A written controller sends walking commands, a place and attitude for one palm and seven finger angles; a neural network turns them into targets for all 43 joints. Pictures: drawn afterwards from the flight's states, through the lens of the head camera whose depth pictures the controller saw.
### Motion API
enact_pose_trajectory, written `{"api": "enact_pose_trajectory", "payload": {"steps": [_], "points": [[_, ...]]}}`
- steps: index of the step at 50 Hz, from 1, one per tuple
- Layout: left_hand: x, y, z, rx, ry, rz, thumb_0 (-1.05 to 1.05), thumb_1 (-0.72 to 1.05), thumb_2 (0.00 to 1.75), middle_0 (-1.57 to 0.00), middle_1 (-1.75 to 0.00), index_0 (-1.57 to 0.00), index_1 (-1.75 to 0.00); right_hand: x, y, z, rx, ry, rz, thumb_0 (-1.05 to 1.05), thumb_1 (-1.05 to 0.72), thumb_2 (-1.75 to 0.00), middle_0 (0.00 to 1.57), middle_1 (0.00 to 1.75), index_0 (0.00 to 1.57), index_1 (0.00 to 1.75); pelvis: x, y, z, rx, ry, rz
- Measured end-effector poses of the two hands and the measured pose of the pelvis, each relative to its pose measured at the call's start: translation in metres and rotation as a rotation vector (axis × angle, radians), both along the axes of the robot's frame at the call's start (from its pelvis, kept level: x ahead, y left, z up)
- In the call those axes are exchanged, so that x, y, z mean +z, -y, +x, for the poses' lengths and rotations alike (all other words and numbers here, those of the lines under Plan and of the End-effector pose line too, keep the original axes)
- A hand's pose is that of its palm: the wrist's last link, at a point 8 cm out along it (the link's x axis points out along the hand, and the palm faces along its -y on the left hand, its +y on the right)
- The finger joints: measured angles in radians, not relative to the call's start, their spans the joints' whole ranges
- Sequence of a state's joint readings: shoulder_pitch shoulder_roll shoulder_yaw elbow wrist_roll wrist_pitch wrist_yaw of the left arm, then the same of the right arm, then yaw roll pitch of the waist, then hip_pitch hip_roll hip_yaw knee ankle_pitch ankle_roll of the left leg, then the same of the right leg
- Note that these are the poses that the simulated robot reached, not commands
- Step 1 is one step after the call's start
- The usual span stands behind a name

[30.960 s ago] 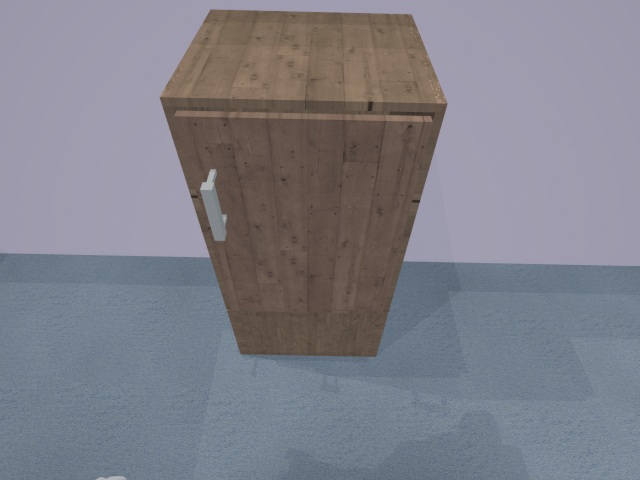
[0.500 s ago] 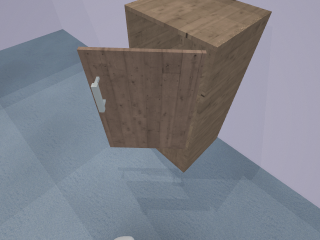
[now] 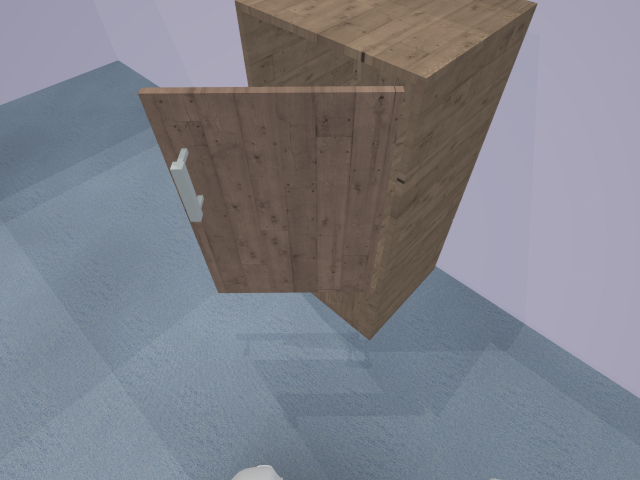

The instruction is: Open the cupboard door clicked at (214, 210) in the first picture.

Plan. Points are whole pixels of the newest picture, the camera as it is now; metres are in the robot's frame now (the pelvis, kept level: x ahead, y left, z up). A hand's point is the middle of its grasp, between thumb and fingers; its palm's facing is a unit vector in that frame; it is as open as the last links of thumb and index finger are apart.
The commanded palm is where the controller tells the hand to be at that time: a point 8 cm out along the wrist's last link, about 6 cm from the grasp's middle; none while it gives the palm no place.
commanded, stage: come to a stop and stand still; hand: left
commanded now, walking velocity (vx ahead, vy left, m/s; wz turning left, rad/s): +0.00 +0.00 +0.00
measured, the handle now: (190, 186) +0.58 +0.29 -0.02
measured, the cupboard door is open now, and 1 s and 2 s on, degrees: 43 43 43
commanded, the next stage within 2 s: look again from close up in 0.44 s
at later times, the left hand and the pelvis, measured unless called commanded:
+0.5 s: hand out of the picture -0.01 +0.16 -0.17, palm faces +0.04 -0.98 -0.20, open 7.4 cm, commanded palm none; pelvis -0.02 -0.02 +0.01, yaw +2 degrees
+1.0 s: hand out of the picture +0.00 +0.16 -0.17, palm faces +0.04 -0.99 -0.16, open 7.4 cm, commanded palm none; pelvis +0.01 +0.00 +0.01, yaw +1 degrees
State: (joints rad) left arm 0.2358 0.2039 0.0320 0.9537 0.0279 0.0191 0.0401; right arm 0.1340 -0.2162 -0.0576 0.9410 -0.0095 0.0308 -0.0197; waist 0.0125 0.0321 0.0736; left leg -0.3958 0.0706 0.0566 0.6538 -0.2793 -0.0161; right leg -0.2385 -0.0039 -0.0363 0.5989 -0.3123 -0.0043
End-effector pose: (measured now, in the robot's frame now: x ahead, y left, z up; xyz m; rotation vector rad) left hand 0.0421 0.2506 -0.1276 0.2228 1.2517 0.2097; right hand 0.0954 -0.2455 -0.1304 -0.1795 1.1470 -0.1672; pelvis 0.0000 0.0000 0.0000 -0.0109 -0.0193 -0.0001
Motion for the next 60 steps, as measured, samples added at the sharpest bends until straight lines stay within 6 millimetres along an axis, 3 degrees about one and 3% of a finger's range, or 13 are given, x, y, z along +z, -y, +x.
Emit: {"api": "enact_pose_trajectory", "payload": {"steps": [5, 11, 19, 25, 31, 39, 50, 60], "points": [[-0.004, 0.017, -0.003, -0.013, 0.057, -0.024, 0.00, 0.90, 0.90, -0.20, -0.29, -0.20, -0.30, -0.001, 0.010, -0.030, -0.023, 0.002, -0.002, 0.01, -0.91, -0.90, 0.20, 0.30, 0.20, 0.30, -0.004, 0.006, -0.005, 0.027, 0.030, -0.006], [-0.003, 0.034, -0.008, -0.021, 0.081, -0.063, 0.00, 0.90, 0.90, -0.20, -0.30, -0.20, -0.30, -0.002, 0.003, -0.075, -0.018, -0.071, 0.025, 0.01, -0.91, -0.90, 0.20, 0.30, 0.20, 0.30, 0.001, 0.014, -0.016, 0.025, 0.031, 0.001], [-0.005, 0.040, -0.038, -0.005, 0.009, -0.073, 0.00, 0.91, 0.90, -0.20, -0.30, -0.20, -0.30, -0.005, -0.006, -0.121, -0.038, -0.180, 0.060, 0.01, -0.91, -0.90, 0.20, 0.30, 0.20, 0.30, 0.004, 0.020, -0.022, 0.027, 0.014, 0.004], [-0.010, 0.041, -0.057, 0.018, -0.055, -0.090, 0.00, 0.91, 0.90, -0.20, -0.30, -0.20, -0.30, -0.004, -0.013, -0.139, -0.048, -0.252, 0.064, 0.01, -0.91, -0.90, 0.20, 0.30, 0.20, 0.30, 0.006, 0.018, -0.019, 0.028, 0.008, 0.000], [-0.012, 0.044, -0.068, 0.034, -0.111, -0.116, 0.00, 0.90, 0.90, -0.20, -0.30, -0.20, -0.30, 0.000, -0.019, -0.133, -0.047, -0.271, 0.059, 0.01, -0.91, -0.90, 0.20, 0.30, 0.20, 0.30, 0.009, 0.013, -0.011, 0.025, -0.004, -0.001], [-0.012, 0.047, -0.069, 0.043, -0.146, -0.140, 0.00, 0.90, 0.90, -0.20, -0.29, -0.20, -0.30, 0.004, -0.025, -0.100, -0.029, -0.232, 0.043, 0.02, -0.92, -0.90, 0.20, 0.30, 0.20, 0.30, 0.012, 0.005, 0.001, 0.018, -0.008, 0.000], [-0.009, 0.037, -0.050, 0.032, -0.140, -0.132, 0.00, 0.90, 0.90, -0.20, -0.29, -0.20, -0.30, 0.008, -0.021, -0.061, -0.014, -0.167, 0.017, 0.02, -0.93, -0.90, 0.20, 0.30, 0.20, 0.30, 0.015, -0.002, 0.014, 0.012, -0.005, 0.007], [-0.005, 0.024, -0.030, 0.017, -0.121, -0.103, 0.00, 0.90, 0.90, -0.20, -0.29, -0.20, -0.30, 0.008, -0.023, -0.048, -0.008, -0.160, 0.021, 0.01, -0.93, -0.90, 0.20, 0.30, 0.20, 0.30, 0.017, -0.005, 0.023, 0.007, -0.005, 0.011]]}}
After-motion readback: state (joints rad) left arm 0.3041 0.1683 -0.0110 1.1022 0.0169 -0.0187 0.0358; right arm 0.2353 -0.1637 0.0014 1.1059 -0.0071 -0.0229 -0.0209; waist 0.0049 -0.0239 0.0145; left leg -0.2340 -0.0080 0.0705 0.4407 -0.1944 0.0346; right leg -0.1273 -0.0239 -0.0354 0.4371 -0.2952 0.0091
